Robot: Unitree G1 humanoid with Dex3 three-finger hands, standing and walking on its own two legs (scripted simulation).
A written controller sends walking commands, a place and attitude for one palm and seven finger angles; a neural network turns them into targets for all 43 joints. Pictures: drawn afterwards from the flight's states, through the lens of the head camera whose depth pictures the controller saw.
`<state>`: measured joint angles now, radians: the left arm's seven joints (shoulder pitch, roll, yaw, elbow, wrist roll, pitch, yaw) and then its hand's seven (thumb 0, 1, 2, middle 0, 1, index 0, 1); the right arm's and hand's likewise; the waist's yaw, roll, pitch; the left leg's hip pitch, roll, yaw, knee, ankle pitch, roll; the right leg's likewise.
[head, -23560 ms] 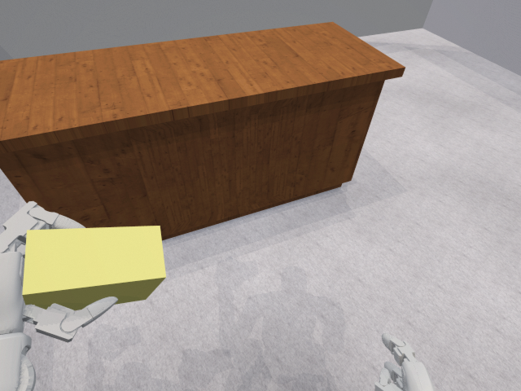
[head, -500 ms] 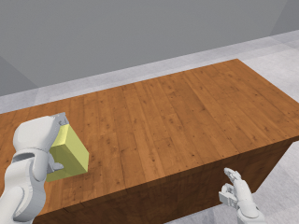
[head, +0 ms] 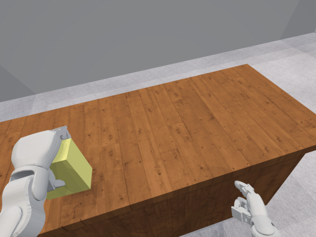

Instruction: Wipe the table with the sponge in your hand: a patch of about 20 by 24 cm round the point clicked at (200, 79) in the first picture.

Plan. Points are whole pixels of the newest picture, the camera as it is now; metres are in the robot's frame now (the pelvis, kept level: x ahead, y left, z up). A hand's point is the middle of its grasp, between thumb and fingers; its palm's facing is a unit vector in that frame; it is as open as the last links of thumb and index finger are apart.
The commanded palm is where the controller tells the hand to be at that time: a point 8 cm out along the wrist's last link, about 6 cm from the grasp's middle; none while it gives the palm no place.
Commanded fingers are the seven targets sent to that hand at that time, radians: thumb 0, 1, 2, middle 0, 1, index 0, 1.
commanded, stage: move the sponge above the wiping area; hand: left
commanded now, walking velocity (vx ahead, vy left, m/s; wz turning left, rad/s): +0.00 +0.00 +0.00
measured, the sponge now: (63, 175) +0.22 +0.29 +0.06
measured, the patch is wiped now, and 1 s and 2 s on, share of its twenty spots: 0.00 0.00 0.00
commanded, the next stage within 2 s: lower the sponge onto the table in 1.94 s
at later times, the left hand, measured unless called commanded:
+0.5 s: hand (59, 163) +0.23 +0.28 +0.11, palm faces +0.07 -0.09 -0.99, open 10.6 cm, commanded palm +0.19 +0.28 +0.17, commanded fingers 0.00 0.10 1.30 -1.20 -1.60 -1.20 -1.60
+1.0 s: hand (65, 166) +0.23 +0.28 +0.09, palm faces +0.02 -0.10 -0.99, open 10.6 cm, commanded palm +0.20 +0.27 +0.15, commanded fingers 0.00 0.10 1.30 -1.20 -1.60 -1.20 -1.60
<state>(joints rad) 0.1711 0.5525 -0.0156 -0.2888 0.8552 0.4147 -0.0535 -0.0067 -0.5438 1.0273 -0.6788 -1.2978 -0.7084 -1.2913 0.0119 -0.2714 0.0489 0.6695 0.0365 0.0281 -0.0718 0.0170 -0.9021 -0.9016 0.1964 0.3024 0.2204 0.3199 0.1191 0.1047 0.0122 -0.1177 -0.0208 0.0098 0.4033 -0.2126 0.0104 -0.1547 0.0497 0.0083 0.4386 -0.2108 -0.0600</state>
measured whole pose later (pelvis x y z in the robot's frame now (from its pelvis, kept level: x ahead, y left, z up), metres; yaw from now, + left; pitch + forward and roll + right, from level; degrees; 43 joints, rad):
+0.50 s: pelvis +0.00 +0.01 +0.00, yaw +0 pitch -4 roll +1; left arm 0.14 0.49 -0.09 -0.23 0.90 0.45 -0.01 -0.01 -0.54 1.03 -0.68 -1.30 -0.71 -1.29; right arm 0.00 -0.26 0.04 0.69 0.04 0.05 -0.07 0.02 -0.90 -0.90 0.20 0.30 0.18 0.30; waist 0.12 0.10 0.01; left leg -0.10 -0.03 0.01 0.37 -0.19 0.02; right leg -0.14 0.04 0.02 0.41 -0.20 -0.05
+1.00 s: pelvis +0.00 +0.00 +0.00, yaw +0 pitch -4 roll +1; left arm 0.15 0.47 -0.10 -0.17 0.91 0.42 0.01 -0.01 -0.54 1.03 -0.68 -1.30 -0.71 -1.29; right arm 0.01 -0.26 0.04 0.68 0.04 0.03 -0.06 0.02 -0.90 -0.90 0.20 0.30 0.21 0.32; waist 0.11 0.10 0.01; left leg -0.10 -0.02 0.01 0.37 -0.20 0.02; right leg -0.13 0.05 0.01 0.40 -0.20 -0.06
